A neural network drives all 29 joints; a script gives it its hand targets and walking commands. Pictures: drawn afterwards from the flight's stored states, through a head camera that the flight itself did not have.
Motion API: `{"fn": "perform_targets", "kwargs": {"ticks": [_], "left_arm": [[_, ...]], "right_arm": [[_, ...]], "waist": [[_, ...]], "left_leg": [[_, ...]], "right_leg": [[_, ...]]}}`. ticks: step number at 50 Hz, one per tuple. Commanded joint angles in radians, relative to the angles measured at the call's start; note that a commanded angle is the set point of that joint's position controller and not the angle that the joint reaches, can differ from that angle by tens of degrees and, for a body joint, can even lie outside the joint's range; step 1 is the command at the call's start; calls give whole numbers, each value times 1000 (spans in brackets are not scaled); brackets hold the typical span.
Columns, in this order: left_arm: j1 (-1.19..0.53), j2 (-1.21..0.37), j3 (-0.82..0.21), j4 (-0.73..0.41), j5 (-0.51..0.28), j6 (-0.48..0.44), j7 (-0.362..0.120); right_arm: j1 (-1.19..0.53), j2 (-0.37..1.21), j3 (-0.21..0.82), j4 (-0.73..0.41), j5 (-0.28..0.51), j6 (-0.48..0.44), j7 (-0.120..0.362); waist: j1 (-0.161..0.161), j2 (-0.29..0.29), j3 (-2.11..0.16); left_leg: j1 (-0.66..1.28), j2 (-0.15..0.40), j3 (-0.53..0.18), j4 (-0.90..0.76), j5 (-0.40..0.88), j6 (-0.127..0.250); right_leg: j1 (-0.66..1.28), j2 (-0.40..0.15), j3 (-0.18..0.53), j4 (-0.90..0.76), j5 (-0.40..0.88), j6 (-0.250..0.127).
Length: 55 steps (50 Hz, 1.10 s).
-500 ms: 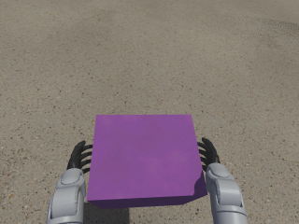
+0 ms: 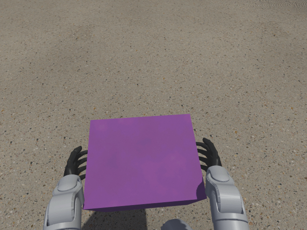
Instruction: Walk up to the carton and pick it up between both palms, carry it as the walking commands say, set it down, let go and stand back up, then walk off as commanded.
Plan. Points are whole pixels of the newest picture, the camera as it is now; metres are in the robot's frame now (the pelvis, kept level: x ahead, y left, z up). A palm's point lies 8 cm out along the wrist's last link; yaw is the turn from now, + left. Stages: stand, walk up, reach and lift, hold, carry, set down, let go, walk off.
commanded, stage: carry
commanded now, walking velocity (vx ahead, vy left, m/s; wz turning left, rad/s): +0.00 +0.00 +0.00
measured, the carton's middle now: (144, 167) +0.32 +0.01 -0.08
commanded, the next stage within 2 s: none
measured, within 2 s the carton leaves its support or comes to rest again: neither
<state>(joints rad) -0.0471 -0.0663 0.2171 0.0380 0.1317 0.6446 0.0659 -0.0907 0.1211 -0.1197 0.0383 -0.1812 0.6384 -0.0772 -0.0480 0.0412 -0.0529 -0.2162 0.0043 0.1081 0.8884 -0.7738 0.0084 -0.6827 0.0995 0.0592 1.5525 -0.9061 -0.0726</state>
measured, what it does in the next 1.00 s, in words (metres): walks ahead: right foot, then left foot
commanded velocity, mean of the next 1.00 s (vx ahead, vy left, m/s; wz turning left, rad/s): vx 0.00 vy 0.00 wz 0.00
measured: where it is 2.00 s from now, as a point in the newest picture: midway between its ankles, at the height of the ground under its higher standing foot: (148, 76)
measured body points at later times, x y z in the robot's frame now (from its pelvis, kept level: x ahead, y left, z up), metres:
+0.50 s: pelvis +0.45 -0.03 +0.01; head +0.51 -0.05 +0.45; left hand +0.73 +0.18 +0.01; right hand +0.74 -0.19 +0.00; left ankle +0.28 +0.03 -0.67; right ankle +0.38 -0.15 -0.54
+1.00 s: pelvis +0.90 -0.03 +0.02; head +0.95 -0.03 +0.47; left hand +1.17 +0.18 +0.02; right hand +1.20 -0.18 +0.03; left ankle +0.76 +0.03 -0.67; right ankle +0.79 -0.14 -0.53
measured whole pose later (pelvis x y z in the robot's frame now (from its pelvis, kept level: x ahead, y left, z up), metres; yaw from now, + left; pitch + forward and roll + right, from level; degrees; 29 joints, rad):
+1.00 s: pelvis +0.90 -0.03 +0.02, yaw +1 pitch +7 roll -2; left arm -0.08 -0.04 0.19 0.03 0.11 0.66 0.09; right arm -0.12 0.13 -0.14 0.07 -0.19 0.62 -0.07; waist 0.03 0.02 -0.04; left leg -0.29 -0.02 0.06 0.82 -0.66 0.07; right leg -0.64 0.11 0.01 1.59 -0.81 -0.04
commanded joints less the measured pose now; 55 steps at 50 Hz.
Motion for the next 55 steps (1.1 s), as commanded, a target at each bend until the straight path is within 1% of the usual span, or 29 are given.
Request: {"fn": "perform_targets", "kwargs": {"ticks": [1,2,3,4,5,7,11,13,15,16,17,18,21,23,25,28,29,30,31,33,37,40,41,42,43,44,49,51,55], "left_arm": [[-571,-721,-716,-152,-262,-72,-305],[-483,-717,-711,-147,-258,-59,-293],[-488,-720,-682,-123,-231,-71,-291],[-433,-740,-639,-95,-179,-75,-282],[-407,-768,-638,-122,-195,-71,-280],[-503,-766,-640,-125,-178,-72,-271],[-582,-790,-780,-326,-264,-81,-250],[-549,-780,-801,-301,-251,-70,-251],[-627,-725,-792,-346,-292,-68,-260],[-700,-708,-828,-404,-336,-79,-274],[-705,-709,-842,-392,-323,-65,-291],[-806,-741,-882,-415,-374,-65,-306],[-616,-746,-817,-254,-351,-61,-327],[-580,-721,-743,-223,-331,-72,-314],[-475,-708,-739,-239,-315,-70,-294],[-388,-643,-690,-232,-227,-51,-259],[-362,-624,-634,-156,-166,-54,-260],[-328,-681,-639,-152,-136,-52,-251],[-264,-674,-602,-125,-119,-38,-242],[-310,-700,-606,-73,-82,-37,-236],[-568,-775,-734,-272,-180,-70,-229],[-597,-748,-764,-271,-202,-69,-237],[-615,-737,-776,-272,-235,-76,-244],[-579,-741,-768,-205,-220,-67,-255],[-628,-742,-808,-217,-239,-66,-272],[-841,-747,-837,-326,-291,-92,-290],[-578,-759,-757,-155,-308,-68,-311],[-540,-748,-744,-191,-310,-61,-301],[-418,-676,-699,-164,-226,-25,-278]], "right_arm": [[-640,677,693,-265,282,-60,281],[-565,676,710,-271,320,-47,287],[-599,657,708,-250,332,-54,296],[-677,666,750,-323,360,-62,314],[-686,703,770,-368,385,-66,324],[-710,701,716,-270,383,-75,349],[-495,729,665,-211,340,-65,336],[-417,673,620,-204,284,-62,318],[-415,665,580,-193,257,-58,298],[-307,683,534,-111,211,-63,286],[-134,675,468,5,157,-61,277],[-224,693,520,-93,167,-64,261],[-311,679,574,-175,198,-63,245],[-394,678,621,-227,240,-70,241],[-423,647,703,-331,284,-64,246],[-416,616,693,-336,308,-40,271],[-438,577,678,-287,300,-48,280],[-491,600,709,-327,319,-45,302],[-496,617,707,-328,354,-38,319],[-512,621,672,-216,348,-44,351],[-469,694,589,-118,317,-60,362],[-397,662,532,-90,260,-64,343],[-427,668,527,-99,262,-73,333],[-402,649,489,-57,221,-75,325],[-277,642,430,10,176,-84,314],[-416,671,490,-55,188,-105,299],[-413,665,576,-153,224,-77,265],[-459,657,641,-249,265,-64,263],[-403,625,632,-240,271,-22,287]], "waist": [[19,-120,-255],[49,-114,-344],[102,-37,-448],[129,-424,-517],[116,-542,-593],[138,-296,-390],[139,-116,-335],[96,8,-339],[51,-101,-410],[-7,-61,-533],[-66,377,-643],[-36,486,-636],[-64,101,-281],[-67,-17,-282],[-37,-73,-294],[54,-105,-434],[102,-95,-500],[125,-344,-640],[141,-471,-708],[132,-168,-532],[125,1,-430],[77,-28,-407],[48,-103,-442],[19,-6,-487],[-24,266,-535],[-13,444,-540],[-52,47,-291],[-46,-17,-273],[55,-84,-428]], "left_leg": [[380,174,-275,-91,1661,100],[211,99,-124,17,1665,73],[-23,97,-79,208,1463,42],[-293,-140,-17,684,529,-43],[-371,-169,-137,803,182,-12],[-642,-138,-168,814,90,6],[-989,-73,-158,673,-112,47],[-698,-67,-65,220,69,62],[-98,-127,26,-255,526,33],[298,-30,-116,-259,1100,139],[604,247,-503,-191,2088,424],[842,296,-599,-197,2409,456],[837,298,-650,-192,2046,353],[880,292,-617,-124,1940,295],[731,201,-414,-158,1880,178],[93,26,-105,34,1675,54],[-122,17,-62,226,1196,33],[-290,-156,-49,642,380,-29],[-423,-184,-152,840,134,-41],[-588,-132,-198,785,103,10],[-747,-48,-224,562,-57,28],[-388,-9,-179,-106,225,31],[-78,-43,-93,-277,513,36],[227,-35,-136,-348,1019,90],[401,186,-393,-268,1854,288],[642,274,-528,-225,2335,383],[909,257,-556,-174,2100,260],[884,197,-463,-187,2036,197],[157,41,-145,0,1834,49]], "right_leg": [[-156,-86,-63,-770,352,-17],[265,38,-270,-927,767,31],[648,-13,-191,-948,1218,-38],[937,-325,337,-931,2299,-251],[1019,-391,459,-883,2618,-327],[1005,-372,473,-902,2386,-299],[1159,-354,458,-813,2229,-259],[954,-274,308,-921,2114,-167],[667,-194,77,-793,2194,-44],[425,-191,6,-587,1961,47],[132,-19,-25,-26,877,173],[-117,51,-32,140,225,126],[-680,10,52,233,1,30],[-843,-9,66,223,-106,14],[-696,-41,-81,-173,10,7],[464,107,-359,-982,990,38],[786,-14,-229,-1000,1359,-50],[1081,-357,247,-905,2360,-251],[1163,-470,457,-836,2586,-382],[1049,-437,472,-890,2270,-362],[971,-428,443,-821,2101,-342],[757,-332,208,-875,1911,-187],[614,-272,50,-845,1902,-108],[427,-193,-26,-743,1625,-24],[238,-67,-119,-336,1000,111],[-14,34,-66,-150,293,109],[-754,7,-37,139,5,24],[-788,2,-109,-51,4,9],[430,105,-344,-984,923,25]]}}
